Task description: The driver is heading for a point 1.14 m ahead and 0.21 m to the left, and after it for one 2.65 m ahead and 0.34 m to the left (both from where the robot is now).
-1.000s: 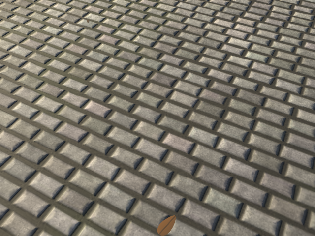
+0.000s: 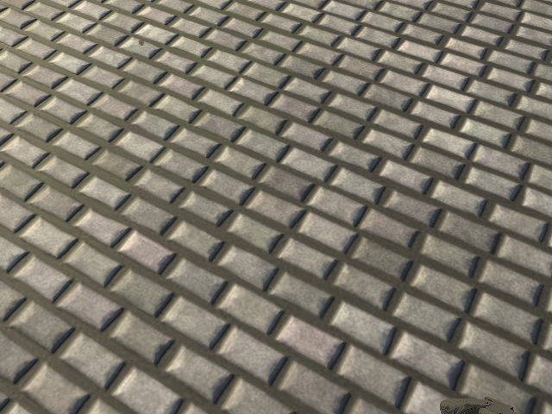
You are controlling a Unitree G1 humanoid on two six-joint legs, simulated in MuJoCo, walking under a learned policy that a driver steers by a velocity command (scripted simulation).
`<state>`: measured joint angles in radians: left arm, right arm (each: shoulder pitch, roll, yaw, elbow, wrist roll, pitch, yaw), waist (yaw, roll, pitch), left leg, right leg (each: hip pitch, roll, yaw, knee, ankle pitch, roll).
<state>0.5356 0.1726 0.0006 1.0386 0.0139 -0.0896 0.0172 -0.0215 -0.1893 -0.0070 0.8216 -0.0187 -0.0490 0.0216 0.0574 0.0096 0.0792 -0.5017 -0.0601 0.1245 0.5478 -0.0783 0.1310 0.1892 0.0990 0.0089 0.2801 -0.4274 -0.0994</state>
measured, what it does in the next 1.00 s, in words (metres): walks ahead: left foot, then right foot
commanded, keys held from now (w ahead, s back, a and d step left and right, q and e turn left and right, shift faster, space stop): w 0.52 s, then w+q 0.48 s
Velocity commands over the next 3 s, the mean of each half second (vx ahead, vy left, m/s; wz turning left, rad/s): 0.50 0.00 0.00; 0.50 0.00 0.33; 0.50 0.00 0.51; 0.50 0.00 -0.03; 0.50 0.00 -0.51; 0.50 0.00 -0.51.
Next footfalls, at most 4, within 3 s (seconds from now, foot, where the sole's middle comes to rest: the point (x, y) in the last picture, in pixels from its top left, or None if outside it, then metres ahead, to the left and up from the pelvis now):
0.02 left None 0.18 0.05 -0.76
0.58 right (356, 394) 0.49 -0.11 -0.76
1.14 left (273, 297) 0.73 0.09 -0.76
1.68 right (275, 189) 1.09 0.11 -0.76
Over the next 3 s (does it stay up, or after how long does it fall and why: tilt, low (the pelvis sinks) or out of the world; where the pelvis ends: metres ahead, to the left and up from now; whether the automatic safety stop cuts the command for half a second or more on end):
stays up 1.50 0.26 0.02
